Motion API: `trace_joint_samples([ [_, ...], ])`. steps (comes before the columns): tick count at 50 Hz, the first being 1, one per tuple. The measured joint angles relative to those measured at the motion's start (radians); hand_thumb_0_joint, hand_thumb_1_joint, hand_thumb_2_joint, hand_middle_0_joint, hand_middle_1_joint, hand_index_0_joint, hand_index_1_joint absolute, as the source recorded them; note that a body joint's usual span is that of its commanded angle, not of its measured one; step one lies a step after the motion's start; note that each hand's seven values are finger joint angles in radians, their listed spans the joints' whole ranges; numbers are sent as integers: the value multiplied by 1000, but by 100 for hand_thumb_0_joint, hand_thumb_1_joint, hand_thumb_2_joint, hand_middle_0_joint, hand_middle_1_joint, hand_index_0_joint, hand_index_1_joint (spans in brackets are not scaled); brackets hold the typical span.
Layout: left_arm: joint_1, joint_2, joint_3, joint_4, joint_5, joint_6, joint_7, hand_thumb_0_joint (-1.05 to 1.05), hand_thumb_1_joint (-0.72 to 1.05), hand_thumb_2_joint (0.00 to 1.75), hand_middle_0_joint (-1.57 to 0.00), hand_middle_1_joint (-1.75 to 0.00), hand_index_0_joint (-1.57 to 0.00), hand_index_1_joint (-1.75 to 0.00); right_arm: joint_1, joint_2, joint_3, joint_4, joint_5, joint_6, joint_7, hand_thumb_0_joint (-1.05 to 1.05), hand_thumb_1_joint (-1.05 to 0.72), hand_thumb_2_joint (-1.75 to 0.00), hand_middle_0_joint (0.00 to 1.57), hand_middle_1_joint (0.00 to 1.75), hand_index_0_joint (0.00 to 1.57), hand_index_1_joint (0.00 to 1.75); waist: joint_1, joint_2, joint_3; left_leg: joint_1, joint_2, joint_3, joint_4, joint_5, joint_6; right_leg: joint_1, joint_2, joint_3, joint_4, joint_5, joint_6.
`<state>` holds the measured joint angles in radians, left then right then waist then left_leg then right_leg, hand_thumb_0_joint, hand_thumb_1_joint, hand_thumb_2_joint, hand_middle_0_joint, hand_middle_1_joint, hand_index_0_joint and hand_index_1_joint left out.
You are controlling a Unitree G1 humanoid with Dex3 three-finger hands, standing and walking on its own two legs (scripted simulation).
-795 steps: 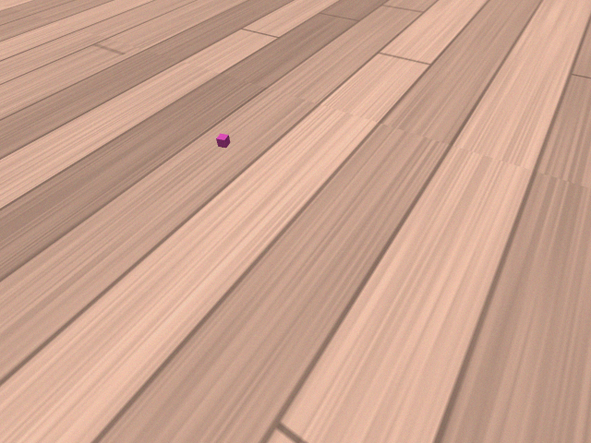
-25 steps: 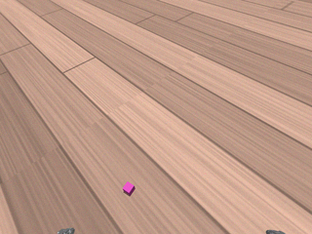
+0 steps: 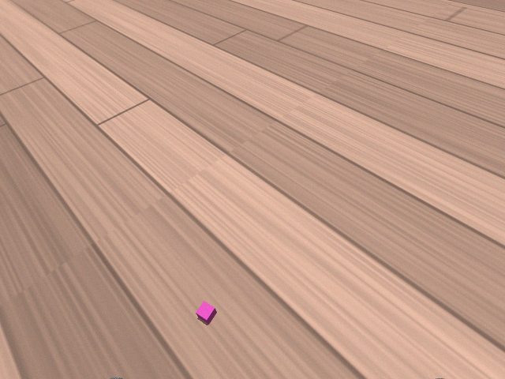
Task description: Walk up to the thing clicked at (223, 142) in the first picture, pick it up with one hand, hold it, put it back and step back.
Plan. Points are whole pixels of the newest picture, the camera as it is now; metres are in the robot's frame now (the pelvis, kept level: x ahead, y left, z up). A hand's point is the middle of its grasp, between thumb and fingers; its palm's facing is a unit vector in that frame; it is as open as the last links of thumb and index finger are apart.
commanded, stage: walk up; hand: left
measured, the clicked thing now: (206, 312) +0.47 +0.27 -0.75
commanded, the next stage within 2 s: stand in 0.30 s
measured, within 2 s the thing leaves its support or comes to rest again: neither
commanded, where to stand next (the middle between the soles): +0.07 +0.01 m, yaw -2 degrees
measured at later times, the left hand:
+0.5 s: hand out of the picture +0.10 +0.24 -0.15, palm faces -0.02 -0.94 -0.35, open 7.4 cm
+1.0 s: hand out of the picture +0.09 +0.23 -0.15, palm faces -0.02 -0.94 -0.35, open 7.4 cm
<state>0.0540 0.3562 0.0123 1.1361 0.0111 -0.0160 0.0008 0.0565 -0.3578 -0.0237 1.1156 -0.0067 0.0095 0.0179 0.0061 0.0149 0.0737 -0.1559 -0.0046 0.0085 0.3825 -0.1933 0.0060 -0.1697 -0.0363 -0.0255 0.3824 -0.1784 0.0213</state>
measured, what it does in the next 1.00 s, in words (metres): stands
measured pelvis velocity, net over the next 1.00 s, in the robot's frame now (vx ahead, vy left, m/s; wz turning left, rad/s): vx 0.01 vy -0.02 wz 0.00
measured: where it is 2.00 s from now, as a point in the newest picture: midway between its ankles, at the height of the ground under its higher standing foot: outside the picture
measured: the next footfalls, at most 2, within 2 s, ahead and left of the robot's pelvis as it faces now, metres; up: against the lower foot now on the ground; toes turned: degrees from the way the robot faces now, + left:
none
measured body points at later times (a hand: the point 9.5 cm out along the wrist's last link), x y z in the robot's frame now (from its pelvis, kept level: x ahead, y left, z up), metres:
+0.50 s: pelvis +0.01 -0.01 +0.00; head +0.02 -0.01 +0.45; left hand +0.10 +0.29 -0.13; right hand +0.10 -0.30 -0.13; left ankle +0.01 +0.11 -0.75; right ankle +0.02 -0.13 -0.75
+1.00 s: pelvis +0.01 -0.02 +0.00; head +0.02 -0.03 +0.45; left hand +0.09 +0.28 -0.12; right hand +0.09 -0.32 -0.13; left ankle +0.01 +0.11 -0.75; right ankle +0.02 -0.13 -0.75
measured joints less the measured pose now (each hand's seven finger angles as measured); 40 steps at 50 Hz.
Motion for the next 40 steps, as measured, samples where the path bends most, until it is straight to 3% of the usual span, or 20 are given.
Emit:
trace_joint_samples([
  [40,43,-14,-13,2,0,0,-7,0,90,90,-20,-30,-20,-30,28,10,15,35,-7,-24,-11,0,-90,-90,20,30,20,30,-7,-8,-22,63,25,-10,-77,24,-29,55,26,-11,-58,11,-24],
])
